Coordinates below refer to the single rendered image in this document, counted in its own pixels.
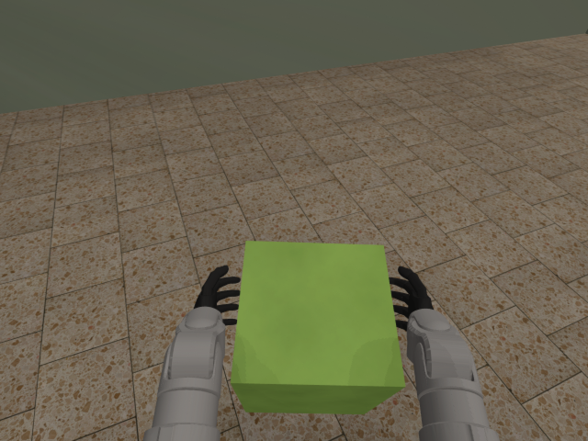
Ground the robot right hand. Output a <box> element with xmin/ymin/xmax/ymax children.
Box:
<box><xmin>389</xmin><ymin>266</ymin><xmax>434</xmax><ymax>332</ymax></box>

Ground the carton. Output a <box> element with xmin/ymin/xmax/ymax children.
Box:
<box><xmin>231</xmin><ymin>241</ymin><xmax>405</xmax><ymax>414</ymax></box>

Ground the robot right forearm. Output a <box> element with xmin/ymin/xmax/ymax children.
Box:
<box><xmin>407</xmin><ymin>309</ymin><xmax>500</xmax><ymax>441</ymax></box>

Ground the robot left forearm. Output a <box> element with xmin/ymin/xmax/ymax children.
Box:
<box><xmin>142</xmin><ymin>307</ymin><xmax>225</xmax><ymax>441</ymax></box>

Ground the robot left hand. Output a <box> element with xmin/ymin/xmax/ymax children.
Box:
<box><xmin>193</xmin><ymin>266</ymin><xmax>241</xmax><ymax>326</ymax></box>

